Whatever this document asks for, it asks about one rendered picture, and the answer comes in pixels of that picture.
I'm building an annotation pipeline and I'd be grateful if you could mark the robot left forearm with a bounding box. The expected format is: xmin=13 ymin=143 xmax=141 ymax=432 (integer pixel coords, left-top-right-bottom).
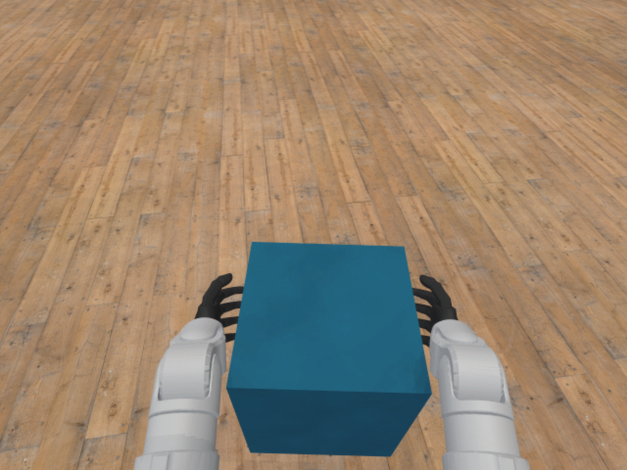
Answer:
xmin=133 ymin=317 xmax=226 ymax=470

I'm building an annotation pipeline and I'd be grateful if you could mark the carton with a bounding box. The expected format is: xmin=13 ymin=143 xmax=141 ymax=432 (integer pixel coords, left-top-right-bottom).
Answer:
xmin=226 ymin=242 xmax=432 ymax=456

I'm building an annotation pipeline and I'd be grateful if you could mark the robot right forearm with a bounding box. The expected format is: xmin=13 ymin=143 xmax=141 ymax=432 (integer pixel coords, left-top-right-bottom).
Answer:
xmin=429 ymin=319 xmax=530 ymax=470

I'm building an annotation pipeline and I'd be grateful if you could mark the robot right hand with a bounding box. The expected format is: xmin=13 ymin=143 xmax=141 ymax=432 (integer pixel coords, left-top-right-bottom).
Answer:
xmin=412 ymin=275 xmax=458 ymax=347

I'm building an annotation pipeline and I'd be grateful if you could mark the robot left hand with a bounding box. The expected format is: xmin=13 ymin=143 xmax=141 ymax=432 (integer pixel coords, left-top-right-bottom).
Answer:
xmin=195 ymin=273 xmax=244 ymax=343

